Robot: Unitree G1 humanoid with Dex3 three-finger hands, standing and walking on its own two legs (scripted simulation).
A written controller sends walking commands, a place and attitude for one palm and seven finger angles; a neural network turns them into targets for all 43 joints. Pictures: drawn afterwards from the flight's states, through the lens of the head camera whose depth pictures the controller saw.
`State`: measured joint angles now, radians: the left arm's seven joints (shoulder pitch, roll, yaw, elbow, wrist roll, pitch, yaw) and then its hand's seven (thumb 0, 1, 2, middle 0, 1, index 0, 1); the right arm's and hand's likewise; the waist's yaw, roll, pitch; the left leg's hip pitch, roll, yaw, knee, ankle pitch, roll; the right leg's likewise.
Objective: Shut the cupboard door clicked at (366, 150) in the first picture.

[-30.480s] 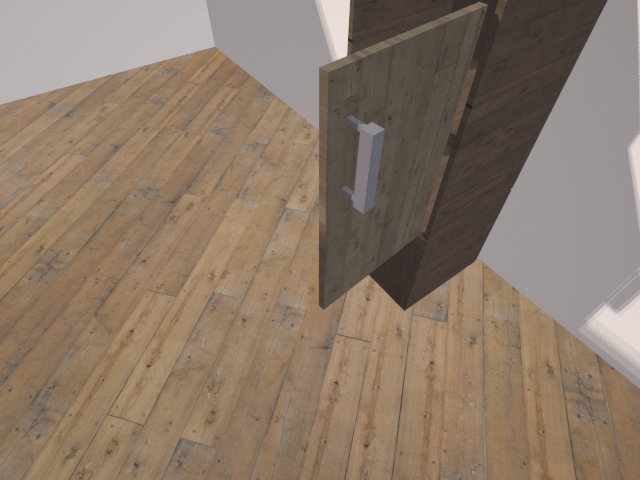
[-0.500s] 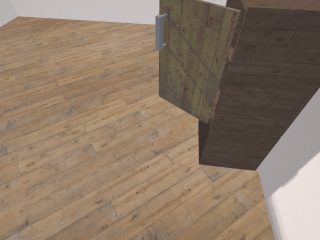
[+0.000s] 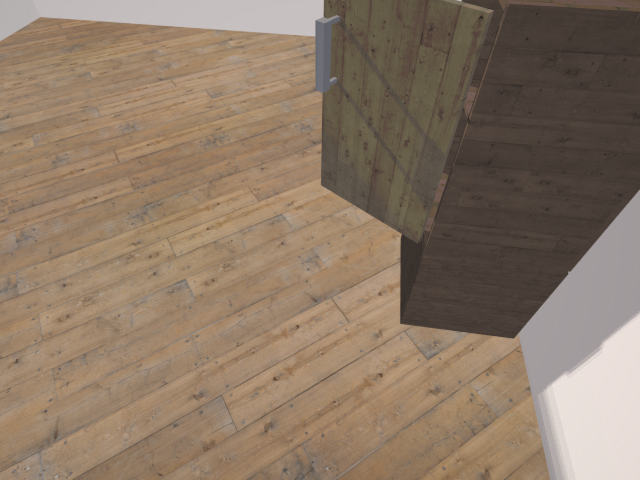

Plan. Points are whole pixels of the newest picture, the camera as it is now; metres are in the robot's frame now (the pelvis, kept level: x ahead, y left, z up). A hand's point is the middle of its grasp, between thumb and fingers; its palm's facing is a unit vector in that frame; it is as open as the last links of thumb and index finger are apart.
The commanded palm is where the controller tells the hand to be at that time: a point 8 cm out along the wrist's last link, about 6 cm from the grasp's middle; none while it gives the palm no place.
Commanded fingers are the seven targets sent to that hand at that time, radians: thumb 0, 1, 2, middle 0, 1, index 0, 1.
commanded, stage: walk to a spot facing it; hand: left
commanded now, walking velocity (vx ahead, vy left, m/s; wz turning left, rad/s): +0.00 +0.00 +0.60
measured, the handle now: (328, 54) +0.96 +0.02 +0.08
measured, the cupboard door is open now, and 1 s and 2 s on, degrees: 56 56 56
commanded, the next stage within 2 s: turn to face it in 1.96 s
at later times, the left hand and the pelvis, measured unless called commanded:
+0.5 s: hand out of the picture +0.03 +0.23 -0.17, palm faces +0.27 -0.93 -0.25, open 7.4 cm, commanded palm none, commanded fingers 0.00 0.90 0.90 -0.20 -0.30 -0.20 -0.30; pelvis -0.01 +0.01 +0.00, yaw +17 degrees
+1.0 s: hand out of the picture -0.11 +0.19 -0.19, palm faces +0.62 -0.74 -0.24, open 7.4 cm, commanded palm none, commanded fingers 0.00 0.90 0.90 -0.20 -0.30 -0.20 -0.30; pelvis +0.00 +0.00 -0.02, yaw +39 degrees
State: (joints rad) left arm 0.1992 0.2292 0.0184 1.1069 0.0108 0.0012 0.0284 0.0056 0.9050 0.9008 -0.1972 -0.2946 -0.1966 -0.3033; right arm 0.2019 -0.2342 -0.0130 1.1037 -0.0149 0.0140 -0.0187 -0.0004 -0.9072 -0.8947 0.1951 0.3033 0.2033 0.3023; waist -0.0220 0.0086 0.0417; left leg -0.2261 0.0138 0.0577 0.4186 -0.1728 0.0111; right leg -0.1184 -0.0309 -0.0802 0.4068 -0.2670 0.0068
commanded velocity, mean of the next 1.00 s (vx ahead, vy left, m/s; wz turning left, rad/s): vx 0.08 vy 0.00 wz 0.60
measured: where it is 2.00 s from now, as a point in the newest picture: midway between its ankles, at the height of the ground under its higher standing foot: (222, 476)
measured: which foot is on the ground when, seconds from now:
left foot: down 0.00-0.62, up 0.64-0.94, down 0.96-1.00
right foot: down 0.00-0.20, up 0.22-0.60, down 0.62-0.96, up 0.98-1.00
